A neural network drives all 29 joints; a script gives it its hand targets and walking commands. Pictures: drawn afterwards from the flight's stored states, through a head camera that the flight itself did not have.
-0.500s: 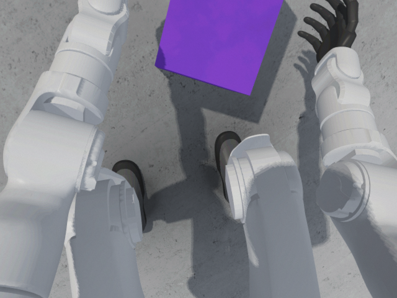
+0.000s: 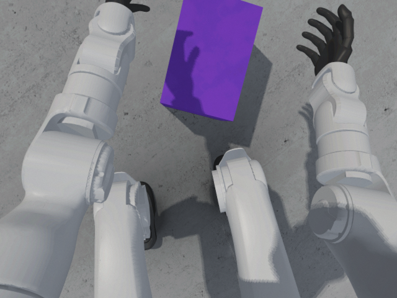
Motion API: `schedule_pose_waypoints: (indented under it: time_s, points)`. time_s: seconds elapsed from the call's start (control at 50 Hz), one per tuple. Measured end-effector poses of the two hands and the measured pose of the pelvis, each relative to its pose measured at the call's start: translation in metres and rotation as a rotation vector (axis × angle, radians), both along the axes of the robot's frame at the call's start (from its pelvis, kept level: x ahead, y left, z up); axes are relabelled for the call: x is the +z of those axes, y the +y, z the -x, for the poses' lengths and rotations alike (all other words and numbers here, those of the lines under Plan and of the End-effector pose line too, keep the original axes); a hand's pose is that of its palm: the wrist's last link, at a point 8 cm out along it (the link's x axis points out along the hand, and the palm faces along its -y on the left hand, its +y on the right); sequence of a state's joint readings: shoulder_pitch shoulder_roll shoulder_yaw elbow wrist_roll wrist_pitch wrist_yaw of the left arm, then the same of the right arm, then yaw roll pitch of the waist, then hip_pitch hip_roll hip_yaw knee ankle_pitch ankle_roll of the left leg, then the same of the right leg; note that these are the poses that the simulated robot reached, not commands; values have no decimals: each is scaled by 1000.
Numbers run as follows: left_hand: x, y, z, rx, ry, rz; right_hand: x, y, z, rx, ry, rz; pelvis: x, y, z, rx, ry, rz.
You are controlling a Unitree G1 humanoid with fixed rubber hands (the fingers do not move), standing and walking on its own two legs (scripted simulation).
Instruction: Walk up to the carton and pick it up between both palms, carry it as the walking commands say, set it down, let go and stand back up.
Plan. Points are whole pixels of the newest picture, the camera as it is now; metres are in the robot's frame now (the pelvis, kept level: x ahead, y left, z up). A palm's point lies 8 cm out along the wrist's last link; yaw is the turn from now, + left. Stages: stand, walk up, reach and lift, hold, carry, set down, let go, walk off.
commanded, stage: set down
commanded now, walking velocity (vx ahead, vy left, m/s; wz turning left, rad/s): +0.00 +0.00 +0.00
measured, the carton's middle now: (206, 63) +0.52 -0.12 -0.37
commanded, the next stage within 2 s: let go in 0.84 s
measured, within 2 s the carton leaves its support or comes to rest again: neither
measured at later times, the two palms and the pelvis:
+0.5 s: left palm out of the picture +0.57 +0.03 +0.02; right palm out of the picture +0.45 -0.29 +0.02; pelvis +0.03 -0.01 +0.12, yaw +0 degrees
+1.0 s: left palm out of the picture +0.55 +0.06 +0.12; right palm out of the picture +0.44 -0.27 +0.13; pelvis +0.05 -0.01 +0.22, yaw +0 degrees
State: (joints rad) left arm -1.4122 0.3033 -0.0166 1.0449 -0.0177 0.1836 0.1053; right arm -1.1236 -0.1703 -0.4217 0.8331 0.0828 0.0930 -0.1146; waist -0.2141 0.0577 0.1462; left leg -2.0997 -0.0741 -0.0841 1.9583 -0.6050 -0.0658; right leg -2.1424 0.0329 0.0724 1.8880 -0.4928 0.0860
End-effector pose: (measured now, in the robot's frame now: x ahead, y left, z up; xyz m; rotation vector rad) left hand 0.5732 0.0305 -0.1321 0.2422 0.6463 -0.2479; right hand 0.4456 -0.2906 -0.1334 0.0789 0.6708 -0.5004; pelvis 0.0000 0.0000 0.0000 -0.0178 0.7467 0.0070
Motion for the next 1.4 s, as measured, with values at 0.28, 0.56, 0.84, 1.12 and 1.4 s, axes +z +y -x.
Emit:
schedule_pose_waypoints:
  time_s: [0.28, 0.56, 0.84, 1.12, 1.4]
  points:
    - [78, 2, 3, 13, -21, 7, 79, 9, -6, 7, -24, -7, 63, -2, -14, 0, 61, -9]
    - [170, 7, 1, 40, -27, 13, 177, 4, -6, 15, -51, -5, 133, -7, -29, -8, 56, -14]
    - [233, 19, 10, 49, -10, -3, 243, 15, 4, 25, -39, 16, 195, -6, -41, -12, 4, -16]
    - [255, 44, 52, 148, 1, -77, 276, 32, 13, 211, 19, 41, 233, -10, -64, -17, -53, -19]
    - [325, 89, 148, 263, 28, -107, 339, 33, 97, 392, 101, 18, 289, -22, -92, -26, -304, -22]
